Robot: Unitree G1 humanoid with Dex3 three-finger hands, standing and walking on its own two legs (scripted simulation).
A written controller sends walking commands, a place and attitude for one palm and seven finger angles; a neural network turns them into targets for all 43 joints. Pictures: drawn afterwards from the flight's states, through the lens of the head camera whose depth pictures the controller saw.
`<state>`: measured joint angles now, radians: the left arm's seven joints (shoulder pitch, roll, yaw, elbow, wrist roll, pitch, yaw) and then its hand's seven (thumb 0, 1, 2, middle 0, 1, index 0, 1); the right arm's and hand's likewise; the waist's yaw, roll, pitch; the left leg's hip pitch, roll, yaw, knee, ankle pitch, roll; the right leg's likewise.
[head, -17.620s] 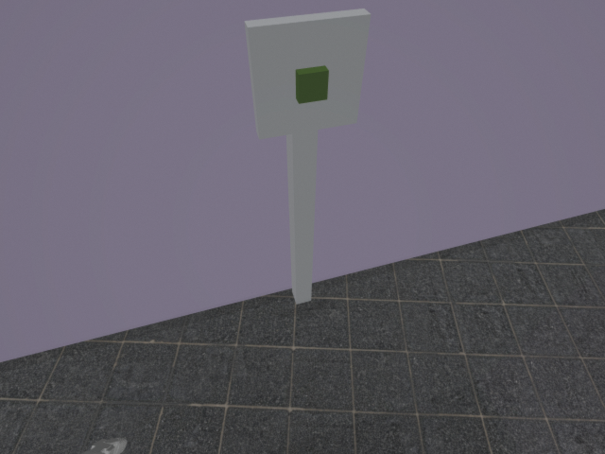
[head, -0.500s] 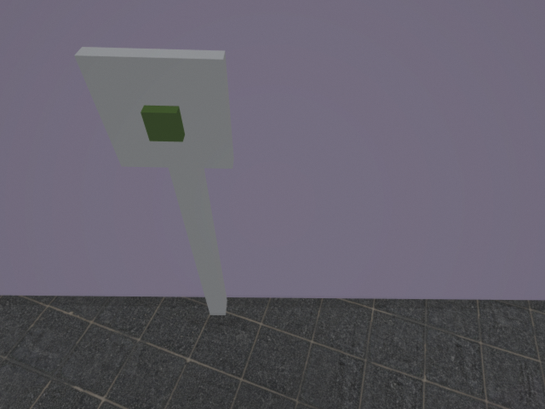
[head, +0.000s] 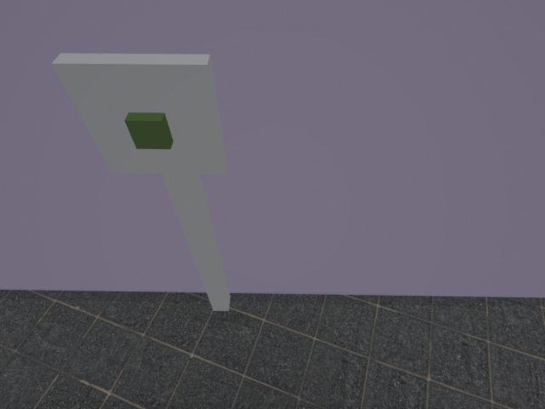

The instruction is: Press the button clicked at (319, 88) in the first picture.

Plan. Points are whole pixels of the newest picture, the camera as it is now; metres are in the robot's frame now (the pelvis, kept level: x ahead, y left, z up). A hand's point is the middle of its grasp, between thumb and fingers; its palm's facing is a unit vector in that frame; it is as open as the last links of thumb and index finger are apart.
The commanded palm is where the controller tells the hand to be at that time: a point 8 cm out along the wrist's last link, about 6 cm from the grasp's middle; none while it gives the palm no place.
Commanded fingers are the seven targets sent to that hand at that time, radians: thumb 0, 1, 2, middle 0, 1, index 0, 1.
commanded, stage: come to a stop and stand still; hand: left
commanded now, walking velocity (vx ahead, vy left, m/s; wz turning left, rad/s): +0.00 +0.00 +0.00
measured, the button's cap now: (150, 130) +0.50 +0.24 +0.13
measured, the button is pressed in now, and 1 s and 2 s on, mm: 0 0 0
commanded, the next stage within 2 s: look again from close up in 0.78 s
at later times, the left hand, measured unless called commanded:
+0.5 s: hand out of the picture +0.05 +0.15 -0.17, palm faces +0.00 -0.98 -0.22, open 7.3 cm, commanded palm none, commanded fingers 0.00 0.90 0.90 -0.20 -0.30 -0.20 -0.30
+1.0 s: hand out of the picture +0.03 +0.14 -0.18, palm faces +0.03 -0.98 -0.19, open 7.4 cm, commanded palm none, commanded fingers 0.00 0.90 0.90 -0.20 -0.30 -0.20 -0.30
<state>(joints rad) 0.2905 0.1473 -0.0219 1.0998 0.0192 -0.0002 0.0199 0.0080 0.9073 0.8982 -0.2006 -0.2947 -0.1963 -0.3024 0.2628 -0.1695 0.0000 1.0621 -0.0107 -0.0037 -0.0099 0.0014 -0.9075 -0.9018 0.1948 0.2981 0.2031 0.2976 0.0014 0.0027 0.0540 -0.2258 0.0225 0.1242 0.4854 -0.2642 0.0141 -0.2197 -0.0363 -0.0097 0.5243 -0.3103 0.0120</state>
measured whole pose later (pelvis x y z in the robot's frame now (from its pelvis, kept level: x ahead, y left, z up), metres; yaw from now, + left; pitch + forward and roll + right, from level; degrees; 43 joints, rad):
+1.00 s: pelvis +0.04 -0.04 +0.00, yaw +1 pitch -1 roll +1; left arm 0.27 0.16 0.00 1.12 0.02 -0.01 0.03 0.01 0.91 0.90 -0.20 -0.29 -0.20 -0.30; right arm 0.24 -0.15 0.00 1.14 -0.01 0.00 -0.03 0.00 -0.91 -0.90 0.19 0.30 0.20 0.30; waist 0.00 -0.02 0.05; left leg -0.14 0.07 0.09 0.45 -0.29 -0.05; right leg -0.11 0.02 -0.04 0.46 -0.34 -0.04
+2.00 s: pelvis -0.03 -0.03 -0.06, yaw +4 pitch +7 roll +1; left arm 0.52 0.16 0.04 0.04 -0.15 -0.39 -0.16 0.02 0.90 0.90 -0.63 -0.76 -0.63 -0.77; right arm 0.13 -0.25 -0.05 0.46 0.02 -0.18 -0.01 0.01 -0.90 -0.90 0.19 0.30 0.20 0.30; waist 0.03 -0.04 -0.08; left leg -0.66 0.05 0.03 0.96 -0.42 -0.02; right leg -0.61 -0.04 -0.09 0.99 -0.50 -0.03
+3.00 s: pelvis -0.01 +0.00 -0.01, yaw +5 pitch +1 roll -1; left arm 0.29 0.29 0.22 -0.16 -0.29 -0.02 -0.31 0.02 0.90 0.90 -1.30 -1.50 -1.30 -1.50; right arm 0.21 -0.23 0.08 0.58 0.05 -0.26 -0.07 0.01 -0.90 -0.90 0.20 0.30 0.21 0.30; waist 0.05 0.04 -0.05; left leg -0.36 0.03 0.02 0.69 -0.34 0.01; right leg -0.28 -0.03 -0.10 0.64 -0.37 0.01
